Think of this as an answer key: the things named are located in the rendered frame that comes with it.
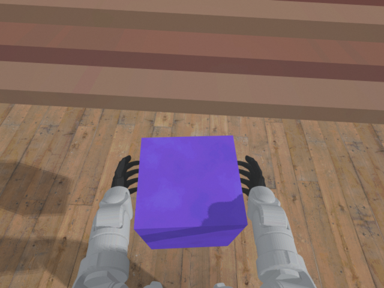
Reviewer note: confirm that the right robot hand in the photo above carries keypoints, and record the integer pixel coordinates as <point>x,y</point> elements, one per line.
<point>254,175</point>

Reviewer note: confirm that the robot right forearm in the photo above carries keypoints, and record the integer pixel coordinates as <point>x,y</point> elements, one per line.
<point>277,255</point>

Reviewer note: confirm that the robot left forearm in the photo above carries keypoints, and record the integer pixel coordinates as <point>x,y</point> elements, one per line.
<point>106,258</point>

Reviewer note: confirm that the carton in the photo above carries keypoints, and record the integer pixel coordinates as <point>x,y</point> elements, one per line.
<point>189,192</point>

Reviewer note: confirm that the left robot hand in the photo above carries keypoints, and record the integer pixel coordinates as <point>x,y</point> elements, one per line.
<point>121,174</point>

